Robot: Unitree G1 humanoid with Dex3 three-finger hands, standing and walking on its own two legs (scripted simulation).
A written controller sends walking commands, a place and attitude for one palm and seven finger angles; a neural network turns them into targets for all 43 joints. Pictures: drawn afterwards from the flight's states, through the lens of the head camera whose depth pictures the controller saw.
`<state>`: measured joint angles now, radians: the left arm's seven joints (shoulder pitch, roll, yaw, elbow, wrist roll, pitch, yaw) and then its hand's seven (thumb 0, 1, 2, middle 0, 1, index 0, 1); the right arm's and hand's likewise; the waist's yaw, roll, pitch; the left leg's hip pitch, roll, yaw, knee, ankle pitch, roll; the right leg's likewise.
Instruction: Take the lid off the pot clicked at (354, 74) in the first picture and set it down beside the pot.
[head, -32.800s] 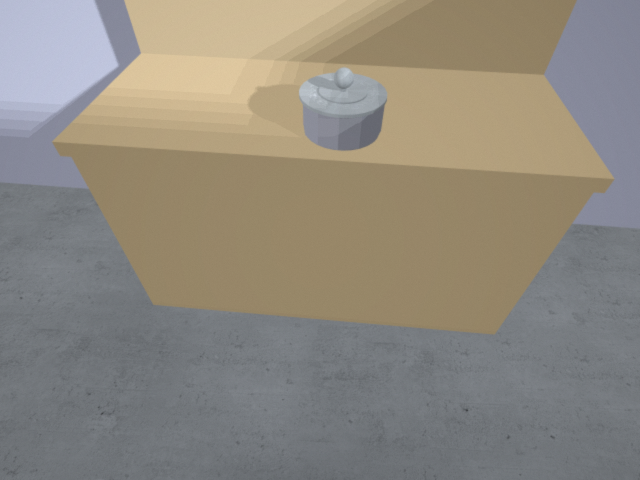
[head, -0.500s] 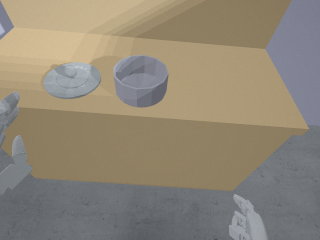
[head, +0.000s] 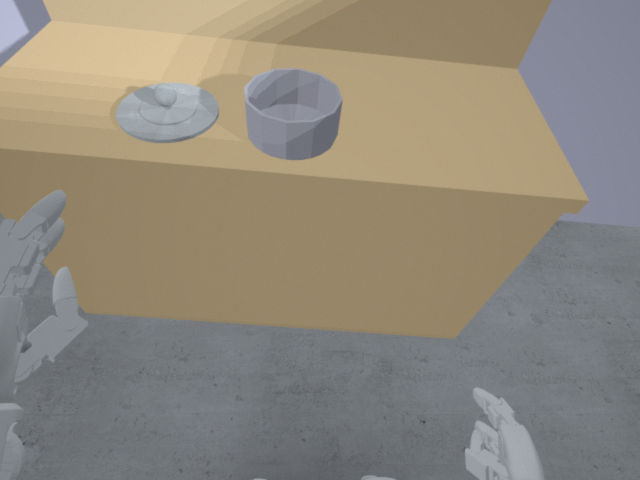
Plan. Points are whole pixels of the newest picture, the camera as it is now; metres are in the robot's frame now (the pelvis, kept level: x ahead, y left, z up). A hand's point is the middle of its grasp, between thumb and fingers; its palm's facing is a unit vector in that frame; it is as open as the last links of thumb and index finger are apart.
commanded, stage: stop stepping back and stand still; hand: left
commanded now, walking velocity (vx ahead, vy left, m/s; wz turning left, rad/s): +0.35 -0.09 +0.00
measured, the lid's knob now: (165, 95) +0.78 +0.35 +0.01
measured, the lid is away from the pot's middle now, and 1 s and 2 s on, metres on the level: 0.26 0.26 0.26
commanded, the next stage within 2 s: let the arm hang, fingers relaxed in 0.66 s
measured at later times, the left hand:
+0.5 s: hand out of the picture +0.11 +0.25 +0.14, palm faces +0.34 -0.87 -0.35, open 7.4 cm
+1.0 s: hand out of the picture +0.07 +0.21 -0.14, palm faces +0.07 -0.98 -0.17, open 7.4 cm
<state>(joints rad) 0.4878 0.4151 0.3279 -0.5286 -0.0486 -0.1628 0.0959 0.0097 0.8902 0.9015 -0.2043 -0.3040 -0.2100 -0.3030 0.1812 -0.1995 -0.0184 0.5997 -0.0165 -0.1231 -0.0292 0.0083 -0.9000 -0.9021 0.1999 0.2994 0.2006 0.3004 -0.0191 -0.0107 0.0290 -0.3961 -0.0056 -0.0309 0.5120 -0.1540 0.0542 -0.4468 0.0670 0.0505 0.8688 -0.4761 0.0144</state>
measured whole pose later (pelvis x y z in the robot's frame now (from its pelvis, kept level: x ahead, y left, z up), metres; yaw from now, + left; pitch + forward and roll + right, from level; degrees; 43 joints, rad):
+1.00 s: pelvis -0.06 +0.03 -0.01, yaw +4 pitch +1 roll +0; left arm 0.22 0.19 0.03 0.61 0.01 0.08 0.01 0.01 0.91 0.90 -0.19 -0.30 -0.20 -0.30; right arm 0.23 -0.19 0.00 0.78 -0.04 -0.02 -0.01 0.00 -0.90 -0.90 0.20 0.30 0.20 0.30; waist -0.04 -0.06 0.02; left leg -0.30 -0.06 0.01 0.55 -0.27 0.06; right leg -0.43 0.00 0.04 0.86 -0.47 0.02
